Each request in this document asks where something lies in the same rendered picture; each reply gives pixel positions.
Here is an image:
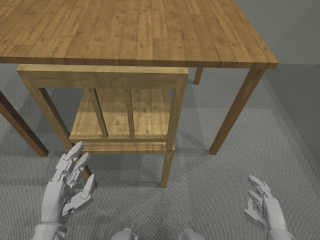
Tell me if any chair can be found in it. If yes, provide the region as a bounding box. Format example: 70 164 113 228
16 64 189 190

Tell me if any right robot forearm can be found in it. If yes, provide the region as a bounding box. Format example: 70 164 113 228
266 229 295 240

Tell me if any robot right shin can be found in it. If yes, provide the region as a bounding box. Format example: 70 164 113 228
184 228 194 232

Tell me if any robot left hand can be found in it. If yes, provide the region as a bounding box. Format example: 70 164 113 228
40 141 96 225

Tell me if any robot right hand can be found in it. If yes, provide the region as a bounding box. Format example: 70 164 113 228
244 175 288 234

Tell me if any left robot thigh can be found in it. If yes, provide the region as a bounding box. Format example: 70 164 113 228
110 230 139 240

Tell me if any left robot forearm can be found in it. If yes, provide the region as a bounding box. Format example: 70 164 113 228
31 222 67 240

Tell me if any table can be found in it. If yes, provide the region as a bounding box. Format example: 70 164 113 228
0 0 279 157

